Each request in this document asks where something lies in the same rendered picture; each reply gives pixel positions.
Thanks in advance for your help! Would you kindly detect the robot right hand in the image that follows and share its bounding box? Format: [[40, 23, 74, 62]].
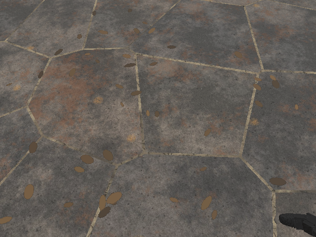
[[278, 212, 316, 237]]

